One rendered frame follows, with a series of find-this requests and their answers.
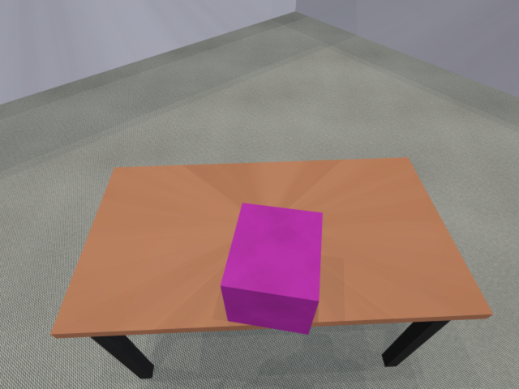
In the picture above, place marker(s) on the table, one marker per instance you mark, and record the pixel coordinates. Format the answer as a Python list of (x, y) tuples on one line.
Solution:
[(155, 255)]

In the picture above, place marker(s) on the carton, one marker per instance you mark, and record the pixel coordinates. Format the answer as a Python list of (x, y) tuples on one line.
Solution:
[(272, 274)]

